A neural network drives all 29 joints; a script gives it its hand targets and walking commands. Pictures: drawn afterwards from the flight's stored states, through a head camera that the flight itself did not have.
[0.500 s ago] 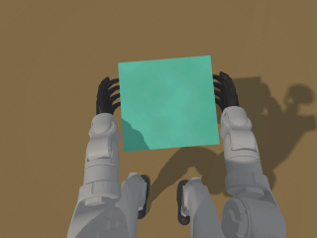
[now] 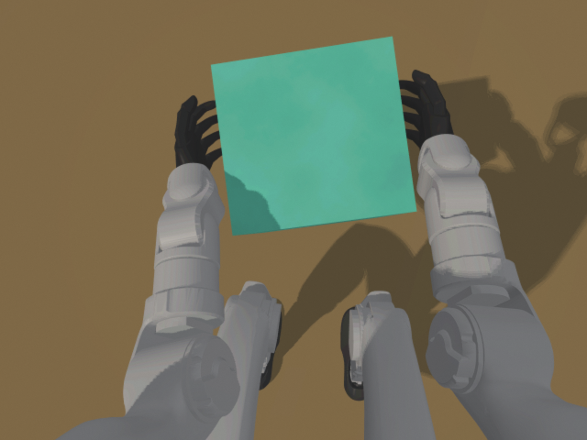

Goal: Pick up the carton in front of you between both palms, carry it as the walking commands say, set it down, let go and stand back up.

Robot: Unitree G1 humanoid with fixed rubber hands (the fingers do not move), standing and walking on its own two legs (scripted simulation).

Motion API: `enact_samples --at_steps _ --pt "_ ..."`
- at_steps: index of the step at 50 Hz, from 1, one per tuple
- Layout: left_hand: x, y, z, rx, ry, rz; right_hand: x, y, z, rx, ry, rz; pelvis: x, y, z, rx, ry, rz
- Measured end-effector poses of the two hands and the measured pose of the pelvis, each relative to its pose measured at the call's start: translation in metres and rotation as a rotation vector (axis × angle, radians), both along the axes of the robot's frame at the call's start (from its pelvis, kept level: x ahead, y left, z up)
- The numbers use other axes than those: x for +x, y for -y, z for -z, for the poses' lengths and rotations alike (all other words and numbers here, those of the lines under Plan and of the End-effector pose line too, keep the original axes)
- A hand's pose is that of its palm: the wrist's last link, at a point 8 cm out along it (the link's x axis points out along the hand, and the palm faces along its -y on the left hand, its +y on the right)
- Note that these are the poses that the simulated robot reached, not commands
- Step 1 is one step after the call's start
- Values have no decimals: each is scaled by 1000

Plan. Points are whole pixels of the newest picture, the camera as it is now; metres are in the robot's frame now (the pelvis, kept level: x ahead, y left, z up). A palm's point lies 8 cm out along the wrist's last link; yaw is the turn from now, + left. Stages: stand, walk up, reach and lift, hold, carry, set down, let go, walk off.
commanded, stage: set down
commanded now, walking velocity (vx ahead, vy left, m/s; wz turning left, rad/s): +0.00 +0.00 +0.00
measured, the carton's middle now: (312, 158) +0.48 +0.02 -0.18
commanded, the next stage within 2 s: none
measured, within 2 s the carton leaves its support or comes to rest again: rests again in 1.12 s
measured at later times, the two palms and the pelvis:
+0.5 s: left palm (221, 178) +0.46 +0.17 -0.25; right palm (394, 138) +0.54 -0.12 -0.25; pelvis -0.03 +0.00 -0.11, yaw +2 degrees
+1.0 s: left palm (224, 177) +0.48 +0.18 -0.30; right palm (382, 146) +0.55 -0.11 -0.32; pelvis -0.02 -0.01 -0.15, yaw +3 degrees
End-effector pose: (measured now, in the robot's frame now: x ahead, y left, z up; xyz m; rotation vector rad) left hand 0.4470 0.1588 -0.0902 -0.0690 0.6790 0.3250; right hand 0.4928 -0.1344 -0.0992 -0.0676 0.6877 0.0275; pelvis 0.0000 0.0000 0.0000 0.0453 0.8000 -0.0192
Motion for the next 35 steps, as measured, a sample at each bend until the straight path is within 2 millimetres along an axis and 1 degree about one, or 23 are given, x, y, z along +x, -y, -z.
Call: enact_samples --at_steps 15,21,29,32,35 --pt "8 -10 91 3 -32 -53 30 -14 84 -33 -24 -83 -23 0 68 17 6 -2" --pt "13 -11 130 6 -45 -65 42 -16 124 -42 -34 -108 -26 1 92 24 14 -1" --pt "19 -14 182 7 -64 -89 55 -21 178 -52 -51 -150 -25 2 122 34 46 3" --pt "29 -19 190 14 -73 -83 59 -24 195 -57 -59 -162 -23 3 131 38 59 -1" --pt "36 -23 192 18 -55 -84 64 -28 204 -55 -44 -168 -20 3 139 41 67 -6"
